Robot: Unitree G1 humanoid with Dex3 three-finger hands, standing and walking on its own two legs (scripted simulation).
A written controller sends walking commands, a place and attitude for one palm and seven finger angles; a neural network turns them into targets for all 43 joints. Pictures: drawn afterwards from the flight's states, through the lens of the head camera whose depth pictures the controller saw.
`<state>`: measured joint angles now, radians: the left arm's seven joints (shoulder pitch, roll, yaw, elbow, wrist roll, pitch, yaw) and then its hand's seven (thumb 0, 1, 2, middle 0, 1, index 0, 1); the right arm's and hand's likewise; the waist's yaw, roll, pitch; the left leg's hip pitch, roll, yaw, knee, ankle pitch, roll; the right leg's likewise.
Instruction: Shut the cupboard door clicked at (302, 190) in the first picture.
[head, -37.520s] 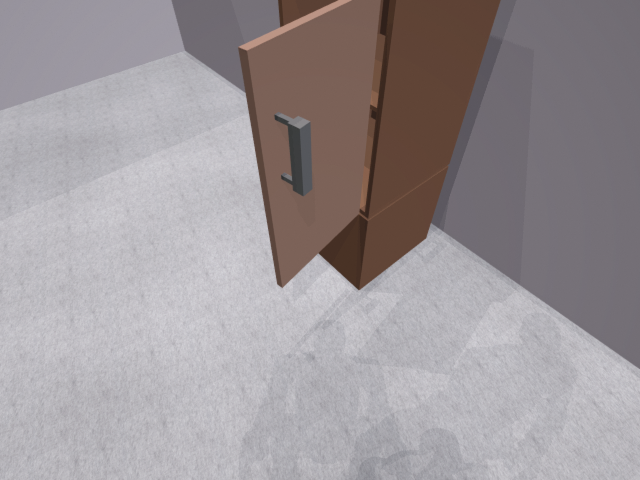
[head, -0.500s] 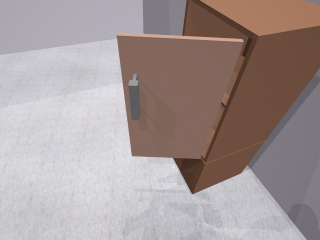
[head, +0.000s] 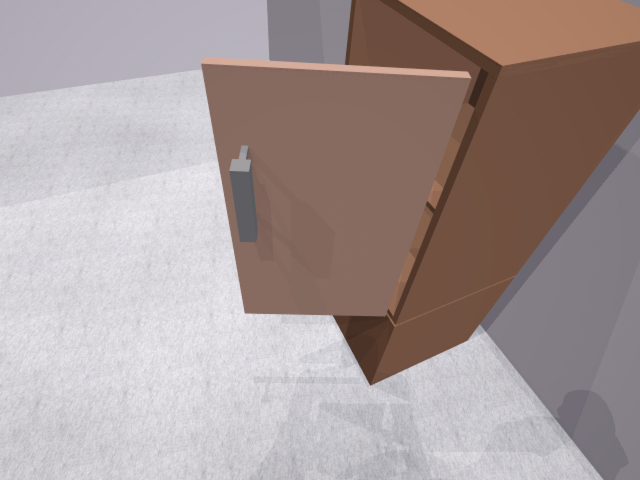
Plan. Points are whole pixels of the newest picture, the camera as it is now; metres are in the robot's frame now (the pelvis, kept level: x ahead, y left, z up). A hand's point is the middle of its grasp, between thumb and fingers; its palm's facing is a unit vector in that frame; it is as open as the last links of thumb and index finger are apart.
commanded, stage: shuffle to correct the standing spot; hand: left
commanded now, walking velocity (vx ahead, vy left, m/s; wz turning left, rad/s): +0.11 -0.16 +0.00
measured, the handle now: (246, 194) +0.50 +0.14 +0.07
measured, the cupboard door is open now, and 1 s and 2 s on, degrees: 66 66 66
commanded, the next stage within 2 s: come to a stop and stand still in 0.16 s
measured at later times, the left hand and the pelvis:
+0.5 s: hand out of the picture +0.07 +0.10 -0.17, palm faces +0.08 -0.98 -0.17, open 7.3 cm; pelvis +0.07 -0.06 +0.00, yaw +1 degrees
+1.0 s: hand out of the picture +0.08 +0.13 -0.16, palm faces +0.08 -0.96 -0.25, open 7.4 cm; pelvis +0.04 -0.06 +0.00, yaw +2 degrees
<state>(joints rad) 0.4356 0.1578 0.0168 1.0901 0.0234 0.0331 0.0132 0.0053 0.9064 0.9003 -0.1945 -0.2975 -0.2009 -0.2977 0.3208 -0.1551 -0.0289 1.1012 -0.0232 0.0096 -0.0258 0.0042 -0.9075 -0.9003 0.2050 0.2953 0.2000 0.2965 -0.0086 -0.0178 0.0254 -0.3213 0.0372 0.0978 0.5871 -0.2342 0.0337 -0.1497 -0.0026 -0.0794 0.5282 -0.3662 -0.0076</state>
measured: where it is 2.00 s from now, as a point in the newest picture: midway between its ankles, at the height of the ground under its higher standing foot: outside the picture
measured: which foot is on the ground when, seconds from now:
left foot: down 0.00-0.26, up 0.28-0.50, down 0.52-1.00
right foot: down 0.00-0.02, up 0.04-0.24, down 0.26-1.00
